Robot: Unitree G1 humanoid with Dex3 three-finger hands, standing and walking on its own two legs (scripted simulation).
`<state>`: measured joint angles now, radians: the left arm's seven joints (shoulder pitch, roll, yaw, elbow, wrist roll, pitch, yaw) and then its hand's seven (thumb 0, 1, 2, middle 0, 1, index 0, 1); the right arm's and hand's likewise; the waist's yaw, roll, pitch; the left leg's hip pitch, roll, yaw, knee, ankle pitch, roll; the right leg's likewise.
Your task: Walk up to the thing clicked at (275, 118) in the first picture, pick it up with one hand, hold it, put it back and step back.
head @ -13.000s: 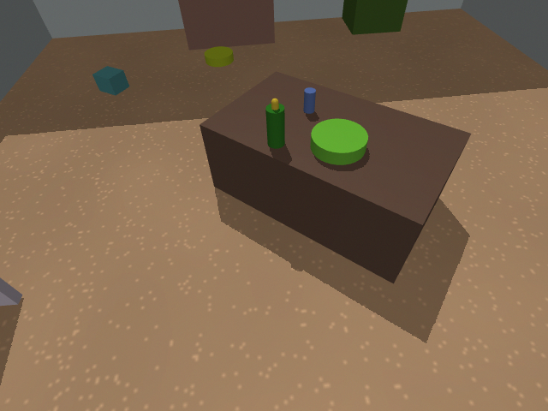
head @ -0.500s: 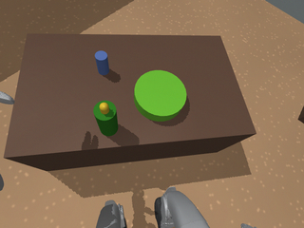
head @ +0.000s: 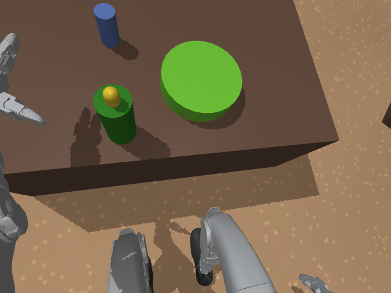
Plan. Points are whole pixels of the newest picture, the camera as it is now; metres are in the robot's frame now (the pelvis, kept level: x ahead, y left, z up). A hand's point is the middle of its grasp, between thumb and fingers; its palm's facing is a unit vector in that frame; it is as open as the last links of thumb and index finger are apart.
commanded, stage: approach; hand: left
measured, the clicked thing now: (117, 114) +0.50 +0.10 -0.10
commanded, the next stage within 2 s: close in in 0.08 s
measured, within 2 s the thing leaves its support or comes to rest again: neither
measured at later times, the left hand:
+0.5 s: hand (100, 118) +0.50 +0.14 -0.12, palm faces -0.14 -0.99 +0.01, open 15.6 cm
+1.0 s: hand (115, 125) +0.48 +0.11 -0.14, palm faces -0.13 -0.99 +0.01, open 16.5 cm
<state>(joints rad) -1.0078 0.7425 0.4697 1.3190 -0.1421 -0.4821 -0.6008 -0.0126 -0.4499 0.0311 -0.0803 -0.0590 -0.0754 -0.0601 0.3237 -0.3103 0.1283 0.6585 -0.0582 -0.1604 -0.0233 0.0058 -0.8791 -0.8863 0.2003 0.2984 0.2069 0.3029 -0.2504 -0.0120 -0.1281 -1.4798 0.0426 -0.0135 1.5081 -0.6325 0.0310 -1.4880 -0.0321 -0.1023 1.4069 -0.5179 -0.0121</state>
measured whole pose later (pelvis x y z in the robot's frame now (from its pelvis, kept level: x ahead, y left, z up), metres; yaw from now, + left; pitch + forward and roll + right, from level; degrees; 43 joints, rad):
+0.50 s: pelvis -0.05 -0.01 -0.13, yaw +1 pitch +37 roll -3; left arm -1.04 0.50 0.37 1.23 -0.07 -0.51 -0.33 -0.01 -0.29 0.12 -0.19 -0.20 -0.22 -0.16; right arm 0.24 -0.24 0.08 0.68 -0.07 -0.11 0.03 0.01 -0.91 -0.89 0.20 0.30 0.21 0.30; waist -0.23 0.03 -0.16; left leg -1.90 0.02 -0.01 1.94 -0.69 0.03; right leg -1.93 -0.07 -0.08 1.86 -0.58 -0.04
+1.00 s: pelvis -0.04 -0.01 -0.13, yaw +2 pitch +37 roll -3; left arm -0.98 0.38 0.27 1.13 -0.07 -0.52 -0.20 -0.01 -0.30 0.02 -0.08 -0.01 -0.09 0.00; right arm 0.24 -0.27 0.04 0.67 -0.05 -0.06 0.04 0.01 -0.91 -0.90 0.20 0.30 0.21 0.30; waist -0.21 0.03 -0.17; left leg -1.91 0.02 0.00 1.95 -0.69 0.03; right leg -1.94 -0.08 -0.08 1.88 -0.59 -0.04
